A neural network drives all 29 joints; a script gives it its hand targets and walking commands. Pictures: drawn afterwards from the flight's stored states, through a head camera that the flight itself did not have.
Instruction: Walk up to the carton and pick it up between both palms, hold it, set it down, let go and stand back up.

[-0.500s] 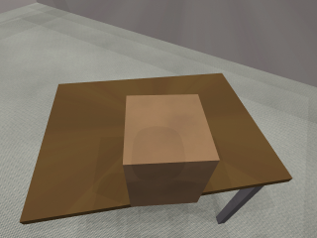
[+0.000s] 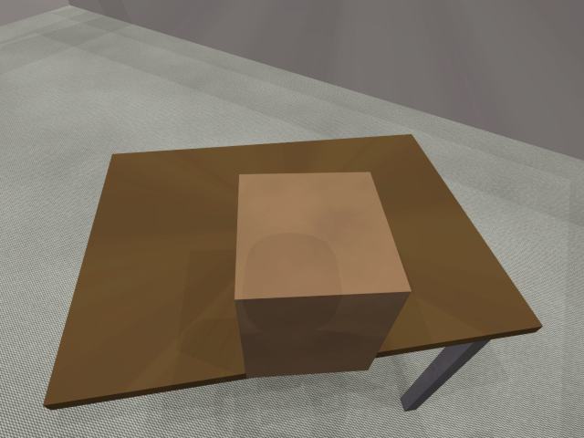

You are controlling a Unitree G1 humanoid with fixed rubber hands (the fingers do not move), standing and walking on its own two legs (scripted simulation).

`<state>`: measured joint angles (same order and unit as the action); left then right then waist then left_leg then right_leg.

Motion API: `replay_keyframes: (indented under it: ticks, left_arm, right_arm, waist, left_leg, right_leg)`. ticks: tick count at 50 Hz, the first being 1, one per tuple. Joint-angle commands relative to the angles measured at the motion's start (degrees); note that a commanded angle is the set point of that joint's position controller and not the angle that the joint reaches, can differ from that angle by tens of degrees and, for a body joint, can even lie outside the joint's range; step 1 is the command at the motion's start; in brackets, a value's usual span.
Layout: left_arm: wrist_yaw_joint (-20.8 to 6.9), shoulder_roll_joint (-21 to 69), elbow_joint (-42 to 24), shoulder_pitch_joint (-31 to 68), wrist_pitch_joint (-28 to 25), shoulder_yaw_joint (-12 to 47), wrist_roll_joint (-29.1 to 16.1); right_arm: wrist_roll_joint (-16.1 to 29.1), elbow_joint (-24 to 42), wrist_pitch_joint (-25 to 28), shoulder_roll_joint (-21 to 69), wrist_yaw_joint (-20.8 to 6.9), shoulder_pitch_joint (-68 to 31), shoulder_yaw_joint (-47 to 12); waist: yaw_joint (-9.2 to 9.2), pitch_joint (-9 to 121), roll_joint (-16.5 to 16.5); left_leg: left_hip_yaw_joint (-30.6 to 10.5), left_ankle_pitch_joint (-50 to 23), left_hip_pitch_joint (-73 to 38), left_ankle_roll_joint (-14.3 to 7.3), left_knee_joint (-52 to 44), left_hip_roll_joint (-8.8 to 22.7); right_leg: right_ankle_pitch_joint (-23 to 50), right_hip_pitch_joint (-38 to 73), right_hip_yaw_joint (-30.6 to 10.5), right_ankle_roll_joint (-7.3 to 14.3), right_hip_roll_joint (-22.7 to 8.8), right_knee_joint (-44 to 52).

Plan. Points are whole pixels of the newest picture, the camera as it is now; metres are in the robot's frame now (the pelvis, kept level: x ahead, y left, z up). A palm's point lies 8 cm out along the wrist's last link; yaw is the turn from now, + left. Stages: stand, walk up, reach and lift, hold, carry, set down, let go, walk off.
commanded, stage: walk up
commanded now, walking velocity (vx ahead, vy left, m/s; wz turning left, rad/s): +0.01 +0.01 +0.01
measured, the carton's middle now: (306, 277) +0.37 -0.03 +0.00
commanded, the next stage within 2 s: none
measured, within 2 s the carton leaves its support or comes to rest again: neither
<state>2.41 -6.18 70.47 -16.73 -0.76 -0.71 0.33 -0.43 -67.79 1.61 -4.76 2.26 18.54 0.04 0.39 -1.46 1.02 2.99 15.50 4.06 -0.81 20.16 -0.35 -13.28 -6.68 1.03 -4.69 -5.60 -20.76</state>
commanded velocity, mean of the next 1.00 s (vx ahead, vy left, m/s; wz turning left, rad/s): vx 0.01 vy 0.01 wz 0.06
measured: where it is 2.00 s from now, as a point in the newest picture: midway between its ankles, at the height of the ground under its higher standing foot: outside the picture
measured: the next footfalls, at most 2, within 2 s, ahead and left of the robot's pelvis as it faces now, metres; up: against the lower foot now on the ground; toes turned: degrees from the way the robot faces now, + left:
none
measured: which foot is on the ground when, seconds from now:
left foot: down 0.00-1.00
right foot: down 0.00-1.00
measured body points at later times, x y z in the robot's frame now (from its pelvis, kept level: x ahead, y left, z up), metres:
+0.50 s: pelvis +0.00 +0.00 +0.00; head +0.01 +0.01 +0.45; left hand -0.04 +0.20 -0.17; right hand -0.03 -0.19 -0.16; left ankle -0.05 +0.11 -0.74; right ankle -0.03 -0.17 -0.74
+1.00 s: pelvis -0.01 -0.01 -0.01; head +0.01 -0.01 +0.44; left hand -0.04 +0.22 -0.17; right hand +0.01 -0.23 -0.17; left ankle -0.05 +0.11 -0.74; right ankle -0.03 -0.17 -0.74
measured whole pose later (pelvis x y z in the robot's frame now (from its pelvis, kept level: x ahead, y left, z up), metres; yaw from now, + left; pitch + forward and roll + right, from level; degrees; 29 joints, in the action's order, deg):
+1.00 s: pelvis -0.01 -0.01 -0.01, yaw +5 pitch +1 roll +0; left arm 3.6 -8.8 66.3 -14.9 0.1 -2.8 0.6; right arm -1.0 -61.5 0.4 -7.5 2.1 16.5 2.1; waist 0.0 -1.2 0.4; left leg -1.4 18.3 11.5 -0.1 29.3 -0.8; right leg -17.3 -11.6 5.5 -4.2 -6.9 -28.9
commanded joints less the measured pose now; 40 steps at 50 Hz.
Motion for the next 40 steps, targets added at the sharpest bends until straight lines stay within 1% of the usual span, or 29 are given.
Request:
replay_keyframes:
  ticks: [1, 4, 5, 7, 10, 20, 24, 31, 33, 36, 39, 40]
  left_arm:
    - [0.3, -3.8, 0.2, -5.6, -0.3, -0.5, -0.1]
    - [0.3, -3.9, 0.1, -5.5, -0.3, -0.5, 0.0]
    - [0.3, -3.9, 0.0, -5.4, -0.3, -0.5, 0.0]
    - [0.3, -3.8, 0.0, -5.6, -0.3, -0.5, 0.0]
    - [0.3, -4.0, 0.0, -5.6, -0.3, -0.6, 0.0]
    - [0.3, -3.8, 0.2, -5.9, -0.3, -0.6, 0.0]
    - [0.3, -3.6, 0.2, -5.9, -0.3, -0.6, 0.0]
    - [0.4, -3.8, 0.0, -5.9, -0.3, -0.7, 0.0]
    - [0.5, -4.3, -0.1, -5.7, -0.3, -0.8, -0.1]
    - [0.8, -4.9, -0.6, -5.4, -0.2, -1.2, -0.1]
    - [1.3, -6.3, -1.8, -4.9, 0.0, -1.8, -0.1]
    - [1.5, -6.6, -2.3, -4.6, 0.1, -2.0, 0.0]
  right_arm:
    - [0.0, 0.4, 0.4, -4.6, 0.2, 5.8, 0.7]
    - [0.0, 0.5, 0.4, -4.6, 0.2, 5.9, 0.7]
    - [0.0, 0.5, 0.4, -4.6, 0.2, 5.9, 0.7]
    - [0.0, 0.6, 0.4, -4.6, 0.2, 5.7, 0.7]
    - [0.0, 0.6, 0.4, -4.6, 0.2, 6.0, 0.7]
    - [0.0, 0.7, 0.5, -4.7, 0.2, 6.1, 0.7]
    - [0.1, 0.8, 0.4, -4.6, 0.2, 6.2, 0.7]
    - [0.1, 1.0, 0.5, -4.6, 0.2, 6.2, 0.8]
    - [0.0, 1.4, 0.5, -4.9, 0.1, 5.9, 0.9]
    - [-0.1, 2.4, 0.4, -5.7, 0.1, 5.1, 1.2]
    - [-0.3, 4.4, 0.3, -7.3, 0.1, 3.8, 2.0]
    - [-0.4, 5.1, 0.3, -7.8, 0.0, 3.6, 2.2]
  waist:
    - [0.04, -3.2, -1.1]
    - [-0.05, -3.3, -0.4]
    - [-0.09, -3.6, -1.2]
    - [0.06, -3.5, -1.3]
    - [-0.06, -3.5, -0.8]
    - [0.05, -3.7, -1.1]
    - [0.05, -3.7, -0.5]
    - [-0.02, -3.6, -1.4]
    - [0.03, -3.3, -0.5]
    - [0.11, -3.1, -1.3]
    - [0.13, -1.9, -1.3]
    - [0.08, -1.4, -1.7]
  left_leg:
    - [-4.3, -15.5, 2.9, -0.6, -3.5, 5.8]
    - [-4.4, -15.5, 3.0, -0.6, -3.5, 5.8]
    - [-4.4, -15.9, 3.2, -0.6, -3.5, 5.8]
    - [-4.3, -16.2, 3.2, -0.6, -3.4, 5.8]
    - [-4.4, -16.0, 3.1, -0.5, -3.4, 5.7]
    - [-4.4, -16.7, 3.3, -0.8, -3.3, 5.7]
    - [-4.5, -16.3, 3.3, -0.8, -3.3, 5.7]
    - [-4.6, -17.4, 3.4, -0.8, -3.0, 5.7]
    - [-4.9, -17.3, 3.6, -0.9, -2.6, 5.7]
    - [-5.2, -18.2, 4.7, -1.0, -1.6, 5.9]
    - [-6.1, -22.1, 5.3, -1.5, 1.3, 6.7]
    - [-6.7, -22.3, 5.8, -1.8, 2.1, 7.1]
  right_leg:
    - [11.9, -1.3, -1.1, 2.6, -2.0, 2.0]
    - [12.1, -1.4, -1.0, 2.6, -2.1, 1.8]
    - [12.2, -1.2, -1.1, 2.6, -2.2, 1.8]
    - [12.4, -1.1, -1.2, 2.7, -2.3, 1.8]
    - [12.6, -1.1, -1.1, 2.6, -2.3, 1.9]
    - [12.4, -1.2, -1.0, 2.5, -2.4, 1.8]
    - [12.2, -1.2, -0.8, 2.5, -2.3, 2.0]
    - [12.4, -1.2, -0.5, 2.4, -2.5, 1.7]
    - [12.3, -1.1, -0.2, 2.3, -2.6, 1.3]
    - [11.7, -1.3, 0.8, 2.1, -3.0, 0.1]
    - [11.7, -2.4, 2.6, 1.5, -3.3, -3.0]
    - [10.4, -3.1, 3.3, 1.3, -3.2, -4.2]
